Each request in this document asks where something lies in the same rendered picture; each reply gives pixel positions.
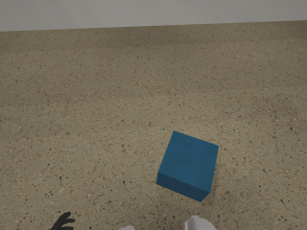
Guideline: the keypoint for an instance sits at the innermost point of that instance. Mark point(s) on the right robot thigh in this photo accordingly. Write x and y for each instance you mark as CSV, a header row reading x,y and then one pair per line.
x,y
198,224

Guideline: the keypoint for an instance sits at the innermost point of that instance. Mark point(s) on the left robot hand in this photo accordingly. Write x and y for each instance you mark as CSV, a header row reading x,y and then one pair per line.
x,y
63,219

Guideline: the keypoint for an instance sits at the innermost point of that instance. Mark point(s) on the carton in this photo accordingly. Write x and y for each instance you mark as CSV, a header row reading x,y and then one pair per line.
x,y
188,166

